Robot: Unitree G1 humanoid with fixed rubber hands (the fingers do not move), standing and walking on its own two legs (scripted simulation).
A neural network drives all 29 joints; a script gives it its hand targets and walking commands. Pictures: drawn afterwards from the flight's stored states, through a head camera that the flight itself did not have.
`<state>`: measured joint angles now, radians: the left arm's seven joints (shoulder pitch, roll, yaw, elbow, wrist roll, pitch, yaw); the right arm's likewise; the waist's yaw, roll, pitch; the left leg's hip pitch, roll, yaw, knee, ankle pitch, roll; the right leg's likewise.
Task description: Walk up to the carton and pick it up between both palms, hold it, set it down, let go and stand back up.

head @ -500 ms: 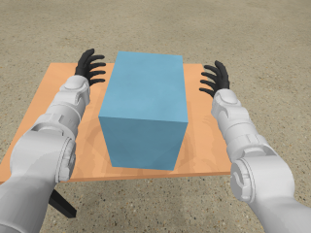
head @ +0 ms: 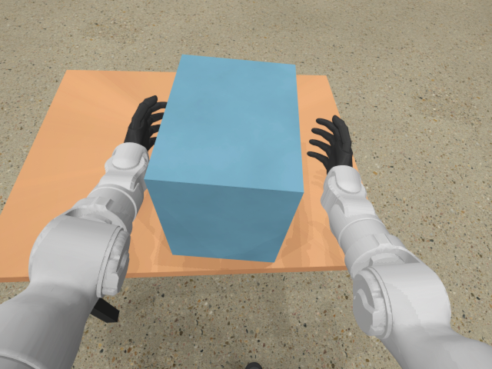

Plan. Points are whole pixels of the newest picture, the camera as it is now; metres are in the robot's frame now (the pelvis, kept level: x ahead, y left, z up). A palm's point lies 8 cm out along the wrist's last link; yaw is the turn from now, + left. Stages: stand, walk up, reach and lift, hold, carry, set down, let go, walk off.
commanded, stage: reach and lift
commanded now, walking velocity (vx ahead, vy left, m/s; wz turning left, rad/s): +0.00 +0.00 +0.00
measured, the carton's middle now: (230, 164) +0.48 -0.01 +0.01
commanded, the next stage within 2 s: none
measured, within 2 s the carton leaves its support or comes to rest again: neither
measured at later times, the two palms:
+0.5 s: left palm (140, 145) +0.47 +0.14 +0.08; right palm (318, 170) +0.42 -0.16 +0.07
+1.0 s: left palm (144, 152) +0.46 +0.13 +0.08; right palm (320, 181) +0.40 -0.16 +0.06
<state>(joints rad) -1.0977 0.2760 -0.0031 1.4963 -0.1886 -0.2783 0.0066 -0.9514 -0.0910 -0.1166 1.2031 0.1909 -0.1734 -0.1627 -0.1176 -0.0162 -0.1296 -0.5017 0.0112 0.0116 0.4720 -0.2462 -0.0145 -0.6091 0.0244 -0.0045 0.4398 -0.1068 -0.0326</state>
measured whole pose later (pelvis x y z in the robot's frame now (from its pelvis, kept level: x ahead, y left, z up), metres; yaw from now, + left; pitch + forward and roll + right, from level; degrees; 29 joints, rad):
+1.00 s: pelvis +0.00 +0.01 +0.00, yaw +0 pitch +12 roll +0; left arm -1.01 0.14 0.47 1.35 0.36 -0.27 0.03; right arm -0.82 0.16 -0.72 0.99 -0.46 -0.25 -0.10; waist -0.09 -0.02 -0.08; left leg -0.43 0.01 0.01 0.47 -0.26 -0.01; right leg -0.53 0.02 0.00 0.43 -0.12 -0.02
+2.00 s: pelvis -0.01 +0.01 +0.00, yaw +0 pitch +10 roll +0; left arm -0.91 0.06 0.48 1.19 0.33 -0.20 0.02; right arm -0.76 0.11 -0.57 0.95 -0.46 -0.23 -0.12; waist -0.06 -0.01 -0.07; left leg -0.40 0.01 0.01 0.47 -0.25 -0.01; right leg -0.50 0.02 0.00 0.42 -0.10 -0.02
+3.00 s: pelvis -0.03 +0.00 +0.01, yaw +0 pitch -4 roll +1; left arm -0.88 0.00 0.46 0.71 0.30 0.37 -0.01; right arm -0.77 0.05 -0.30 0.80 -0.14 0.14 -0.13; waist -0.04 -0.05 -0.03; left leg -0.13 0.01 0.01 0.43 -0.24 -0.01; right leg -0.24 0.02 0.00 0.41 -0.11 -0.03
